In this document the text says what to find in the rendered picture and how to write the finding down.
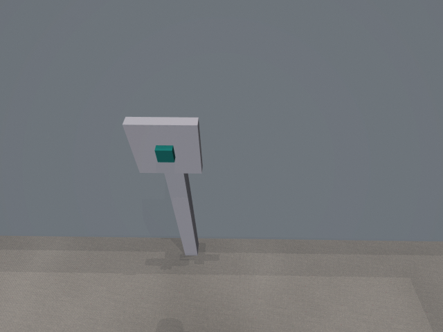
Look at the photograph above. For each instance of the panel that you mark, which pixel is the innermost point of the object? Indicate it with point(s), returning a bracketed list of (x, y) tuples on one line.
[(143, 134)]

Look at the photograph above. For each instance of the button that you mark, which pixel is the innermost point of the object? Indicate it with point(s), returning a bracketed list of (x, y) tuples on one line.
[(165, 153)]

